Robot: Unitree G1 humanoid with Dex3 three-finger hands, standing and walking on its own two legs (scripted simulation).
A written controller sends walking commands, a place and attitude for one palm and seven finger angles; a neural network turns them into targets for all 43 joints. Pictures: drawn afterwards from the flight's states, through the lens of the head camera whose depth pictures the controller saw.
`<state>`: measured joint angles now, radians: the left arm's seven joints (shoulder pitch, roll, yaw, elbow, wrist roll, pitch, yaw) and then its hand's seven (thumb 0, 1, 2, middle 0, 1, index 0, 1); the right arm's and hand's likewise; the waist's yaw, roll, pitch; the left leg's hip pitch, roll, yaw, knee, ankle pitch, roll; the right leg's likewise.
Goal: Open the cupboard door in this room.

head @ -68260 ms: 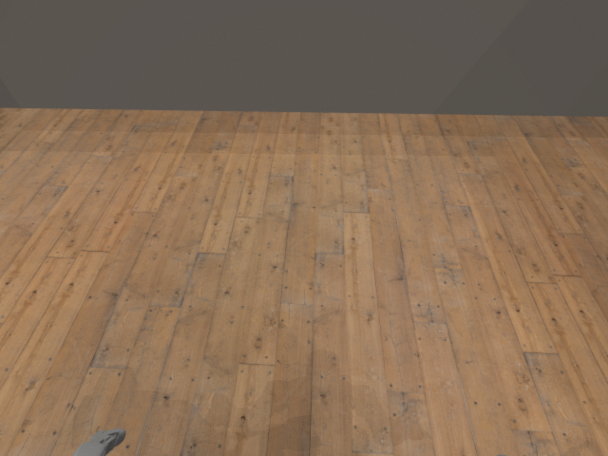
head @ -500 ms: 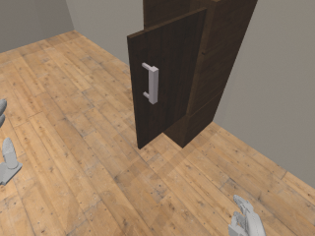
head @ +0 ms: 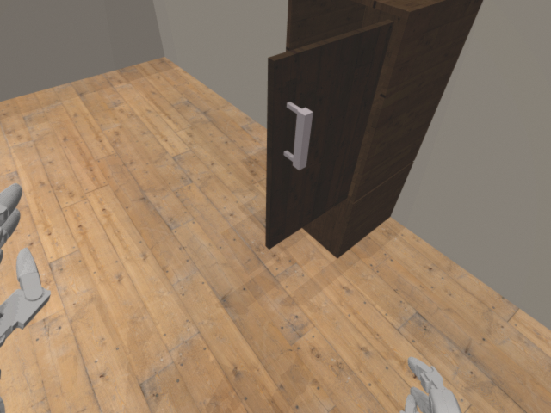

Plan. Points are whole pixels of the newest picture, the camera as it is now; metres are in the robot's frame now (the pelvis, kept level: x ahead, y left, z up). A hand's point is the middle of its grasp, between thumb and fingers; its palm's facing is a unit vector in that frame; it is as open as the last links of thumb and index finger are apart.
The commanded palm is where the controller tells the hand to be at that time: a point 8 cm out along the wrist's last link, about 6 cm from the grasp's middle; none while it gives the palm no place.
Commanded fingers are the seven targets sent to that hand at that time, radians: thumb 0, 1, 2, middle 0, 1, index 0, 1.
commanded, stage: stop stepping back and stand still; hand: left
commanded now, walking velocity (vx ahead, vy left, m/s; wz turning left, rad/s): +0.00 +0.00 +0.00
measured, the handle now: (295, 136) +0.66 +0.00 +0.04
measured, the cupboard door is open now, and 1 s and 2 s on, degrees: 89 89 89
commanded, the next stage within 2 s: let the arm hang, fingers relaxed in 0.18 s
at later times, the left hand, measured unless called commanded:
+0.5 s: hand out of the picture +0.12 +0.22 -0.12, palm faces -0.01 -0.94 -0.34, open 7.4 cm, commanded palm none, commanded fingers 0.00 0.90 0.90 -0.20 -0.30 -0.20 -0.30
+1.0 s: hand out of the picture +0.00 +0.22 -0.16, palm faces +0.05 -0.94 -0.34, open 7.4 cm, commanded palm none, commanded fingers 0.00 0.90 0.90 -0.20 -0.30 -0.20 -0.30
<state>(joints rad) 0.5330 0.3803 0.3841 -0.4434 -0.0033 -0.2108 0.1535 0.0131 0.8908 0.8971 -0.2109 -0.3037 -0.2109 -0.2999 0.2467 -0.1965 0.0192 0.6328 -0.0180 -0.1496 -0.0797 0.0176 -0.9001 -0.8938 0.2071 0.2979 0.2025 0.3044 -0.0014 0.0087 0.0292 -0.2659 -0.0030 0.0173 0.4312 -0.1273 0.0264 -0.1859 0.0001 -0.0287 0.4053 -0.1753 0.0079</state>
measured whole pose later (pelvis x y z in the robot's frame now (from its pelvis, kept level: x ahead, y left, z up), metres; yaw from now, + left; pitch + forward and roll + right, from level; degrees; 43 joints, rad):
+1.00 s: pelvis +0.01 -0.02 +0.00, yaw +2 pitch -2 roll +0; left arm 0.26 0.28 0.03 1.14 0.01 0.01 0.01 0.01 0.91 0.90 -0.20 -0.30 -0.20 -0.30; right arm 0.22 -0.24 -0.02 1.10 -0.02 0.02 -0.01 0.01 -0.90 -0.89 0.20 0.30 0.20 0.30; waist 0.00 0.05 0.06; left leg -0.27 -0.01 -0.03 0.44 -0.13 0.01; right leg -0.18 0.01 -0.03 0.45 -0.23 -0.02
